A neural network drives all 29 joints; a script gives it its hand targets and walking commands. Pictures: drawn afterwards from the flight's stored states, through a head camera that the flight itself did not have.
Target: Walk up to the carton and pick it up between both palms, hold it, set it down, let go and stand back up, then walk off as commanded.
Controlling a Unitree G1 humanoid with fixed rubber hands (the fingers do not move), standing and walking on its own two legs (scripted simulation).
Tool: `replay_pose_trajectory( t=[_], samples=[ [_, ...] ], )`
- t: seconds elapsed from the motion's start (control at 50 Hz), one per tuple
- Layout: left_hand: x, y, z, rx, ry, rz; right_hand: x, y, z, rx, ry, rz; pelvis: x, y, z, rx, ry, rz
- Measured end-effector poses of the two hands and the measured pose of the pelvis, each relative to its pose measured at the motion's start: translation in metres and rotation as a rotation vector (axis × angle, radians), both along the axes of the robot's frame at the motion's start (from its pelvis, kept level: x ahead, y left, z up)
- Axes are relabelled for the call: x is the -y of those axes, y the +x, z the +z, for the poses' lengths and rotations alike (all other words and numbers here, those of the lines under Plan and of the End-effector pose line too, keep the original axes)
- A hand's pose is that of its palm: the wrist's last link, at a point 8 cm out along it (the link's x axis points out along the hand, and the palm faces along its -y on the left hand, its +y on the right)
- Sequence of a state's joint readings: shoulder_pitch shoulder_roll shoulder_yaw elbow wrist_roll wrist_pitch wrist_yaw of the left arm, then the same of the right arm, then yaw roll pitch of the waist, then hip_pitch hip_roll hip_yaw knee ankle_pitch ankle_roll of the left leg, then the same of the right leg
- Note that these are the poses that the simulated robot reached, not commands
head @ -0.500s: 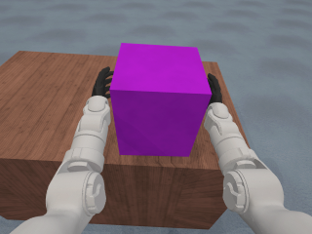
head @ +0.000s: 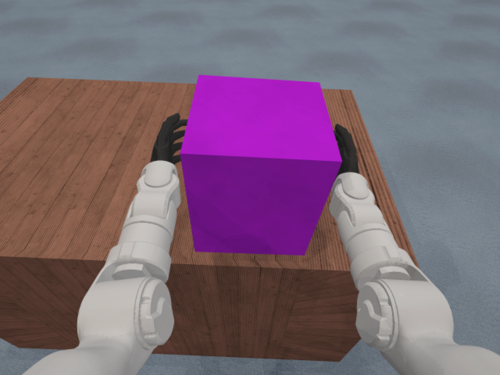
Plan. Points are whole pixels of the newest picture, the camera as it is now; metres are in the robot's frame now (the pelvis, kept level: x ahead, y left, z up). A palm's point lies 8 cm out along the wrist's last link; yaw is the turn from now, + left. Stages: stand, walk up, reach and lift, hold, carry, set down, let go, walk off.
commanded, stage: set down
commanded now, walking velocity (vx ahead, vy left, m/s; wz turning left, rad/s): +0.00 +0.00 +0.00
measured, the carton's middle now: (254, 170) +0.45 +0.00 +0.10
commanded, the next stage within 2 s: none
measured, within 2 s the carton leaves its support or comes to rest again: rests again in 0.94 s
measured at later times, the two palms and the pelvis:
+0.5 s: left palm (166, 188) +0.40 +0.15 +0.09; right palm (341, 190) +0.40 -0.15 +0.10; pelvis -0.01 +0.00 +0.00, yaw +0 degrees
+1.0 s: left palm (169, 198) +0.40 +0.15 +0.07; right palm (337, 201) +0.39 -0.15 +0.07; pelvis -0.01 +0.00 +0.00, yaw +0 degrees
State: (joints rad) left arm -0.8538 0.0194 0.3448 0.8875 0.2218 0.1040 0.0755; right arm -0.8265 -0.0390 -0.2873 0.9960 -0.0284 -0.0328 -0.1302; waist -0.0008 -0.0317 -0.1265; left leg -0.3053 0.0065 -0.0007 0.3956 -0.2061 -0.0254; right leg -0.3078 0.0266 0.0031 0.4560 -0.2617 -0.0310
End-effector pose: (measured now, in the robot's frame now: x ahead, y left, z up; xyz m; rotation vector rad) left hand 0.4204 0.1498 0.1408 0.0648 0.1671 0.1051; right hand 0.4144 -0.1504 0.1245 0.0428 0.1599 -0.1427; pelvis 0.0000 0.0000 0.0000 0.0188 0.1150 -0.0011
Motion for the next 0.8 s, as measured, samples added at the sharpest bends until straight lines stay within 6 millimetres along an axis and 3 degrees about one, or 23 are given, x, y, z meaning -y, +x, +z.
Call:
replay_pose_trajectory(
  t=[0.1, 0.14, 0.22, 0.38, 0.44, 0.56, 0.8],
  samples=[
    [-0.004, -0.008, -0.048, -0.139, -0.020, 0.006, -0.002, -0.007, -0.038, -0.128, -0.004, 0.005, 0.001, -0.010, 0.000, 0.019, 0.001, 0.000],
    [-0.003, -0.009, -0.055, -0.123, -0.034, 0.006, -0.004, -0.006, -0.038, -0.103, -0.005, 0.008, 0.001, -0.013, 0.000, 0.023, 0.001, -0.001],
    [-0.005, -0.009, -0.048, -0.064, -0.052, 0.031, -0.005, -0.004, -0.029, -0.044, -0.040, 0.014, 0.000, -0.010, 0.000, -0.004, 0.000, 0.000],
    [-0.004, -0.010, -0.013, 0.044, -0.045, 0.023, -0.004, -0.007, 0.002, 0.062, -0.034, 0.010, 0.000, -0.004, 0.000, -0.018, 0.000, 0.000],
    [-0.003, -0.014, -0.023, 0.001, -0.031, 0.017, -0.003, -0.011, -0.008, 0.021, -0.029, 0.009, 0.001, -0.009, 0.000, -0.004, 0.001, 0.000],
    [-0.001, -0.022, -0.066, -0.123, -0.040, -0.006, 0.001, -0.020, -0.047, -0.093, -0.022, 0.009, 0.001, -0.020, 0.000, 0.012, 0.001, -0.001],
    [-0.001, -0.017, -0.044, -0.016, -0.021, 0.013, -0.001, -0.017, -0.026, 0.009, -0.055, 0.006, 0.001, -0.014, 0.000, 0.004, 0.001, 0.000]
  ],
)
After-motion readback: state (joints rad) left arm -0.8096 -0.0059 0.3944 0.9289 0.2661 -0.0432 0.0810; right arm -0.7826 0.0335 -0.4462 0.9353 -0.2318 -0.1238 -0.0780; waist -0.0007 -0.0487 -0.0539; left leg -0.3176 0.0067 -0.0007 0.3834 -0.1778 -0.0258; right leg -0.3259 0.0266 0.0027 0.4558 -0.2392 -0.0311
